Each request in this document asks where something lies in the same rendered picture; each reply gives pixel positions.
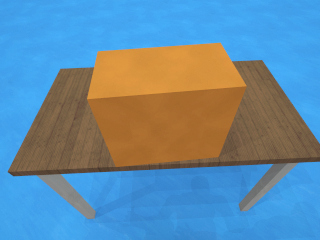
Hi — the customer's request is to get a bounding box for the table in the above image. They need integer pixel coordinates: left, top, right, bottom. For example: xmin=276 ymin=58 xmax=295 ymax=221
xmin=7 ymin=60 xmax=320 ymax=219

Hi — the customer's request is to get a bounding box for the carton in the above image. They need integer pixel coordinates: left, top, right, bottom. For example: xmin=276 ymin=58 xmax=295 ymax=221
xmin=87 ymin=42 xmax=247 ymax=167

